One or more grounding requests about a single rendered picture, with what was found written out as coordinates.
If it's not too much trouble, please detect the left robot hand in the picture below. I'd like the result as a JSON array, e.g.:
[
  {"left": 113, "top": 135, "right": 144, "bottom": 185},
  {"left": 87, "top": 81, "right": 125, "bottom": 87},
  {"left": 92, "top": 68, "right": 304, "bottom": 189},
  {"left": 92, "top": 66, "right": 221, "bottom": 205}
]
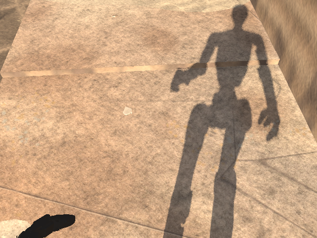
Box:
[{"left": 16, "top": 214, "right": 75, "bottom": 238}]

